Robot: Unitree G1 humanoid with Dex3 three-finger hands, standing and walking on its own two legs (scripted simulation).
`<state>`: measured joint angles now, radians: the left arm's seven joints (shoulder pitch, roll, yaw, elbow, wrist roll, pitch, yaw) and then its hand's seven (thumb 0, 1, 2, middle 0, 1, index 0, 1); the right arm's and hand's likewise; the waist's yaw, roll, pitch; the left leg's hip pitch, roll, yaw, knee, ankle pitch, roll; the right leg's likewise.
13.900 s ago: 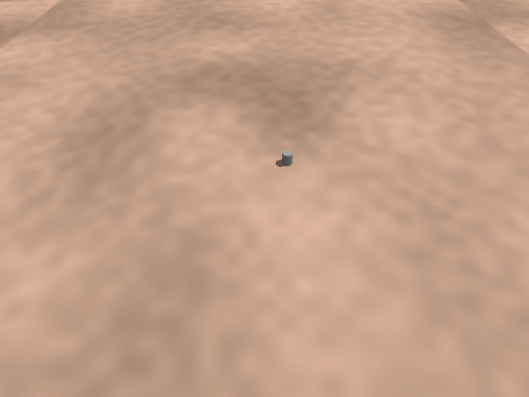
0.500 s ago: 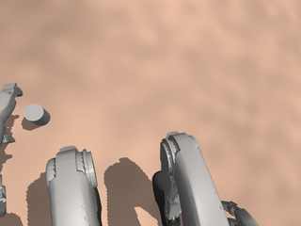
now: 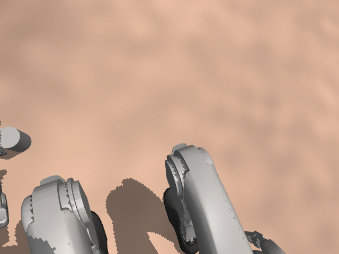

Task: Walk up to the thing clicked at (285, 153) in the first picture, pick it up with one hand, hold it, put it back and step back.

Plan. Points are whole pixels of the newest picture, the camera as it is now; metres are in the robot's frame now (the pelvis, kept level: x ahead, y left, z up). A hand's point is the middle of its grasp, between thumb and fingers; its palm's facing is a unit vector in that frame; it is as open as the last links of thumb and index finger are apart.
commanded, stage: rest palm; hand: left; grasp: from above
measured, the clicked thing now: (14, 140) +0.45 +0.32 -0.28
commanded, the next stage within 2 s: close in 1.50 s
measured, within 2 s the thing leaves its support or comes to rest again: neither
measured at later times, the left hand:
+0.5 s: hand (13, 147) +0.42 +0.31 -0.23, palm faces -0.35 -0.09 -0.93, open 14.4 cm
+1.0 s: hand (14, 147) +0.42 +0.31 -0.25, palm faces -0.48 -0.18 -0.86, open 14.5 cm
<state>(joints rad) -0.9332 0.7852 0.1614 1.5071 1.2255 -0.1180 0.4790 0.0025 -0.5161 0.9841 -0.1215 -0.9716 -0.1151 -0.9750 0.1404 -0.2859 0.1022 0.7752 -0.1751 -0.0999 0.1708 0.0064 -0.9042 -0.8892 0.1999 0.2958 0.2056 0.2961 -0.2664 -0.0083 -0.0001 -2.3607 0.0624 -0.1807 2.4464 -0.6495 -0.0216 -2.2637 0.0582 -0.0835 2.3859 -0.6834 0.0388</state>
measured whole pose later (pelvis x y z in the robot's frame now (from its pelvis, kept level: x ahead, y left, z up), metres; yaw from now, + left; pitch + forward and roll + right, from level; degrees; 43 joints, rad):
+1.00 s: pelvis +0.00 +0.00 -0.02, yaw -3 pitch +26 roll -11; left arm -0.87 0.91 0.19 1.61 1.25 -0.33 0.53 0.00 -0.58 1.01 -0.08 -0.96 -0.05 -0.98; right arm 0.10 -0.29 0.22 0.75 -0.27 -0.15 0.24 0.01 -0.91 -0.90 0.20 0.30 0.21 0.30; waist -0.30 -0.12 0.13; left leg -2.34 0.05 -0.27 2.56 -0.69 -0.04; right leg -2.22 0.08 -0.14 2.44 -0.71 0.05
